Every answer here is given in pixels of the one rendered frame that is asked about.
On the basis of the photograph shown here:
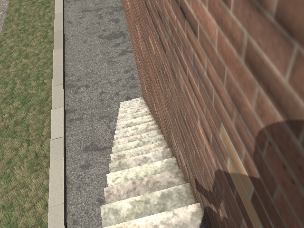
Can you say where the stairs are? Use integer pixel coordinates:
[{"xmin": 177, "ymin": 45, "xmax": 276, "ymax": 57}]
[{"xmin": 100, "ymin": 97, "xmax": 208, "ymax": 228}]

